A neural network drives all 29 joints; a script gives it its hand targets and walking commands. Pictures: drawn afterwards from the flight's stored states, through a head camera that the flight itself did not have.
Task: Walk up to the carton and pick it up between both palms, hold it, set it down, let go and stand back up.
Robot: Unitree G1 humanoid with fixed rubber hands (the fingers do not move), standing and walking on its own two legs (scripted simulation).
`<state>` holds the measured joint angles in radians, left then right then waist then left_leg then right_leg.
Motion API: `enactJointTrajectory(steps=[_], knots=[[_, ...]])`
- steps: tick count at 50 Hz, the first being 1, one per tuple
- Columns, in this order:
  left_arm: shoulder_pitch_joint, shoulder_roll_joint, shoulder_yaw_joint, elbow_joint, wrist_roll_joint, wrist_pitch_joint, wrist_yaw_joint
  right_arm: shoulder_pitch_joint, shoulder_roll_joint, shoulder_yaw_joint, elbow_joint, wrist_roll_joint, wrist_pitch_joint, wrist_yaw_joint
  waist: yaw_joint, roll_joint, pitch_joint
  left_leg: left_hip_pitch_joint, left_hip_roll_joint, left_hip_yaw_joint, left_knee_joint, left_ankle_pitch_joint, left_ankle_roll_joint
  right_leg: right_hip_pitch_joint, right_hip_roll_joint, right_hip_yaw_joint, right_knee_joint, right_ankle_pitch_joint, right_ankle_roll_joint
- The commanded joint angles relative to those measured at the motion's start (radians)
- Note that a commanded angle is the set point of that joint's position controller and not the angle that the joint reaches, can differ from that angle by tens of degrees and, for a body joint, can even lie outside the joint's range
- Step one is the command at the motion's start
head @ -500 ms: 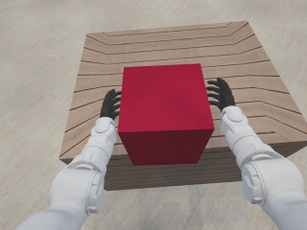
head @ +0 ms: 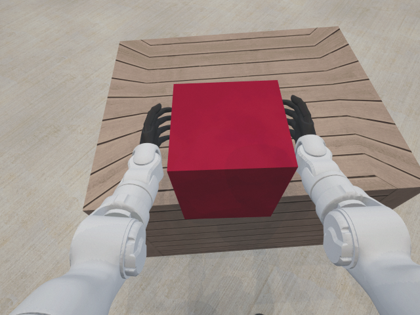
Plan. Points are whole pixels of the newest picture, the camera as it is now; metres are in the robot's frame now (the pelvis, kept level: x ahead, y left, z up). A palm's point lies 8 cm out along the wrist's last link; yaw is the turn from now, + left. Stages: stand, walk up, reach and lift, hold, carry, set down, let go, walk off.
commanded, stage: reach and lift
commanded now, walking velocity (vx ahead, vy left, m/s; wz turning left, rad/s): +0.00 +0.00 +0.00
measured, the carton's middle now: (226, 156) +0.43 -0.02 -0.02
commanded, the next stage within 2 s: none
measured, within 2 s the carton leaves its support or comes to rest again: leaves its support in 1.24 s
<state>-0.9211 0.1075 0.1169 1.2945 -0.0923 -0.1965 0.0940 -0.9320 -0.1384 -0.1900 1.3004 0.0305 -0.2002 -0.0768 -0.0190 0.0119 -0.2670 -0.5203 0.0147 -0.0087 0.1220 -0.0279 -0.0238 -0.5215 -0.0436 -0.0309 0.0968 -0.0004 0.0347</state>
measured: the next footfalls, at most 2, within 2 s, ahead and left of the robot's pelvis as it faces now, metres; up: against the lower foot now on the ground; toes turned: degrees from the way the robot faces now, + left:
none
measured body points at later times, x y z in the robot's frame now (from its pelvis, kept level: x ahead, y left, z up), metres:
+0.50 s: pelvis +0.00 -0.01 +0.00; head +0.08 -0.01 +0.44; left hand +0.45 +0.14 +0.04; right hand +0.45 -0.17 +0.04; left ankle -0.02 +0.13 -0.75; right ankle -0.01 -0.14 -0.75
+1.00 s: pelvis +0.02 -0.01 +0.00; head +0.08 -0.02 +0.45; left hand +0.44 +0.13 +0.04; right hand +0.45 -0.17 +0.04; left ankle -0.02 +0.13 -0.75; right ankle -0.01 -0.14 -0.75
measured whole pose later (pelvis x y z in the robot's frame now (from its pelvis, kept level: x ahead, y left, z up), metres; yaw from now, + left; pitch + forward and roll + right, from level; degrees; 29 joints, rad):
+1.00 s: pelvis +0.02 -0.01 +0.00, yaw +0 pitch +23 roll +0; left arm -0.75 -0.03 0.41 1.05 0.22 -0.12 0.10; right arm -0.80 -0.02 -0.45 1.10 -0.29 -0.13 -0.04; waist -0.01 0.03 -0.30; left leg -0.37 0.03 -0.02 -0.09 0.06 -0.03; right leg -0.38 -0.03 -0.04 -0.09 0.07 0.02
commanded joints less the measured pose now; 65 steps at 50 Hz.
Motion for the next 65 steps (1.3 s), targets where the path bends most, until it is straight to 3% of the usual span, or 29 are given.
enactJointTrajectory(steps=[1,2,3,6,8,10,15,20,21,23,24,26,29,30,31,32,34,36,38,40,42,46,51,54,57,59,62,64,65], knots=[[-0.394,0.058,0.022,-0.139,0.023,-0.023,-0.003,-0.4,-0.091,-0.023,-0.127,-0.014,-0.037,0.015,0.013,0.014,-0.513,0.252,-0.033,0.015,0.082,0.345,-0.049,0.366,0.063,0.009,0.098,0.306,0.009],[-0.398,0.066,0.035,-0.139,0.026,-0.022,-0.002,-0.408,-0.093,-0.026,-0.121,-0.029,-0.029,0.016,0.009,-0.031,-0.519,0.247,-0.024,0.012,0.074,0.334,-0.05,0.367,0.067,0.0,0.097,0.295,0.011],[-0.411,0.052,0.03,-0.146,0.038,-0.022,-0.005,-0.4,-0.072,-0.033,-0.097,-0.027,-0.028,0.021,0.004,0.001,-0.503,0.252,-0.035,0.026,0.066,0.311,-0.045,0.353,0.065,0.003,0.089,0.3,0.014],[-0.413,0.042,0.025,-0.185,0.047,-0.019,-0.005,-0.404,-0.059,-0.025,-0.128,-0.046,-0.027,0.024,0.003,0.002,-0.556,0.279,-0.028,0.019,0.066,0.323,-0.042,0.359,0.065,0.003,0.086,0.294,0.009],[-0.421,0.041,0.051,-0.186,0.05,-0.012,0.004,-0.413,-0.076,-0.04,-0.161,-0.066,-0.023,0.018,-0.007,-0.034,-0.561,0.276,-0.027,0.02,0.066,0.343,-0.044,0.372,0.065,-0.006,0.094,0.312,0.015],[-0.414,0.031,0.042,-0.224,0.077,-0.007,0.003,-0.394,-0.049,-0.04,-0.17,-0.071,-0.012,0.017,-0.008,-0.006,-0.571,0.291,-0.035,0.026,0.056,0.328,-0.03,0.379,0.066,-0.008,0.086,0.32,0.018],[-0.4,0.0,0.07,-0.223,0.085,0.0,-0.006,-0.396,-0.024,-0.056,-0.212,-0.089,-0.007,0.023,0.009,-0.029,-0.566,0.25,-0.044,0.023,0.059,0.349,-0.027,0.428,0.071,-0.001,0.102,0.39,0.01],[-0.385,-0.038,0.068,-0.199,0.111,0.001,-0.013,-0.401,0.008,-0.058,-0.196,-0.109,-0.002,0.018,0.01,-0.002,-0.55,0.234,-0.049,0.021,0.035,0.312,-0.032,0.466,0.07,0.002,0.095,0.386,0.008],[-0.37,-0.03,0.073,-0.201,0.104,0.001,-0.011,-0.387,0.011,-0.054,-0.213,-0.106,-0.005,0.018,0.008,-0.038,-0.563,0.256,-0.048,0.023,0.035,0.338,-0.029,0.467,0.07,-0.003,0.097,0.4,0.011],[-0.372,-0.034,0.071,-0.222,0.118,-0.001,-0.007,-0.379,0.021,-0.06,-0.193,-0.105,-0.001,0.018,0.013,0.006,-0.581,0.244,-0.044,0.026,0.033,0.357,-0.03,0.488,0.065,0.008,0.098,0.413,0.007],[-0.386,-0.039,0.081,-0.246,0.119,-0.003,-0.008,-0.392,0.039,-0.064,-0.201,-0.111,-0.001,0.021,0.012,-0.016,-0.592,0.265,-0.045,0.027,0.025,0.369,-0.028,0.496,0.07,0.003,0.092,0.431,0.009],[-0.391,-0.103,0.085,-0.22,0.136,0.003,-0.018,-0.399,0.076,-0.07,-0.203,-0.126,-0.009,0.035,0.009,-0.014,-0.551,0.263,-0.052,0.023,0.028,0.374,-0.033,0.479,0.072,-0.002,0.08,0.431,0.004],[-0.373,-0.176,0.095,-0.214,0.171,0.0,-0.031,-0.416,0.127,-0.064,-0.21,-0.162,-0.014,0.05,0.013,-0.06,-0.544,0.259,-0.052,0.026,0.013,0.379,-0.03,0.48,0.072,-0.007,0.081,0.437,0.01],[-0.392,-0.211,0.08,-0.249,0.173,0.002,-0.037,-0.417,0.174,-0.068,-0.204,-0.157,-0.012,0.057,0.013,-0.02,-0.57,0.281,-0.053,0.02,0.009,0.393,-0.033,0.496,0.074,-0.001,0.068,0.445,0.0],[-0.407,-0.261,0.079,-0.241,0.173,0.0,-0.044,-0.444,0.219,-0.054,-0.214,-0.174,-0.012,0.066,0.016,-0.036,-0.584,0.291,-0.048,0.015,0.008,0.422,-0.038,0.498,0.078,-0.01,0.062,0.456,-0.006],[-0.43,-0.33,0.062,-0.257,0.185,0.001,-0.056,-0.462,0.287,-0.035,-0.218,-0.168,-0.012,0.08,0.019,-0.007,-0.591,0.299,-0.048,0.015,0.001,0.449,-0.032,0.505,0.072,0.002,0.066,0.487,-0.012],[-0.471,-0.454,0.03,-0.291,0.198,-0.012,-0.079,-0.467,0.422,-0.011,-0.204,-0.181,-0.01,0.108,0.014,-0.004,-0.624,0.331,-0.045,0.018,-0.009,0.463,-0.032,0.516,0.072,0.005,0.046,0.484,-0.015],[-0.468,-0.528,0.025,-0.297,0.233,-0.011,-0.101,-0.444,0.495,-0.022,-0.193,-0.219,-0.008,0.137,-0.003,0.0,-0.577,0.358,-0.047,0.018,-0.027,0.474,-0.033,0.491,0.074,0.004,0.019,0.482,-0.01],[-0.458,-0.59,0.028,-0.307,0.271,-0.005,-0.119,-0.428,0.533,-0.04,-0.2,-0.257,-0.004,0.158,0.0,0.0,-0.566,0.361,-0.05,0.017,-0.048,0.467,-0.033,0.483,0.075,-0.003,-0.008,0.469,-0.021],[-0.449,-0.603,0.04,-0.288,0.281,0.002,-0.127,-0.434,0.543,-0.05,-0.227,-0.28,-0.003,0.167,-0.01,-0.035,-0.549,0.381,-0.043,0.011,-0.063,0.446,-0.026,0.476,0.076,-0.013,-0.023,0.451,-0.023],[-0.44,-0.628,0.041,-0.315,0.309,0.004,-0.136,-0.431,0.553,-0.062,-0.244,-0.314,0.004,0.167,-0.022,-0.024,-0.537,0.388,-0.041,0.019,-0.087,0.424,-0.024,0.482,0.081,-0.012,-0.057,0.423,-0.028],[-0.426,-0.621,0.06,-0.342,0.335,0.02,-0.145,-0.38,0.569,-0.069,-0.255,-0.352,0.015,0.172,-0.017,-0.042,-0.525,0.383,-0.047,0.04,-0.12,0.376,-0.013,0.5,0.075,-0.031,-0.086,0.407,-0.027],[-0.405,-0.619,0.054,-0.406,0.361,0.027,-0.145,-0.348,0.571,-0.059,-0.268,-0.355,0.026,0.17,0.003,0.001,-0.559,0.393,-0.039,0.045,-0.121,0.417,-0.003,0.525,0.067,-0.011,-0.088,0.43,-0.037],[-0.401,-0.644,0.028,-0.407,0.354,0.034,-0.144,-0.393,0.582,-0.048,-0.35,-0.352,0.014,0.171,-0.003,-0.013,-0.586,0.392,-0.039,0.039,-0.11,0.454,0.001,0.537,0.072,-0.015,-0.06,0.464,-0.035],[-0.402,-0.647,0.007,-0.428,0.32,0.046,-0.139,-0.384,0.613,0.003,-0.346,-0.318,0.029,0.162,0.001,-0.047,-0.569,0.421,-0.042,0.031,-0.086,0.531,-0.003,0.556,0.082,-0.02,-0.037,0.54,-0.021],[-0.4,-0.652,-0.018,-0.444,0.32,0.053,-0.133,-0.365,0.611,0.016,-0.334,-0.307,0.043,0.158,0.011,-0.005,-0.582,0.425,-0.041,0.033,-0.076,0.553,-0.002,0.581,0.078,-0.006,-0.031,0.557,-0.033],[-0.392,-0.667,-0.019,-0.438,0.307,0.065,-0.127,-0.371,0.62,0.043,-0.356,-0.289,0.055,0.159,0.019,-0.028,-0.614,0.426,-0.041,0.035,-0.052,0.548,0.0,0.616,0.078,-0.007,-0.003,0.574,-0.028],[-0.413,-0.682,-0.036,-0.45,0.297,0.072,-0.126,-0.396,0.63,0.039,-0.337,-0.281,0.063,0.161,0.005,-0.018,-0.56,0.427,-0.045,0.029,-0.057,0.552,-0.001,0.588,0.077,-0.002,-0.004,0.581,-0.029],[-0.425,-0.668,-0.045,-0.456,0.289,0.075,-0.123,-0.384,0.633,0.035,-0.341,-0.284,0.07,0.156,-0.017,-0.036,-0.576,0.448,-0.042,0.027,-0.055,0.55,0.005,0.606,0.077,-0.007,0.0,0.594,-0.027]])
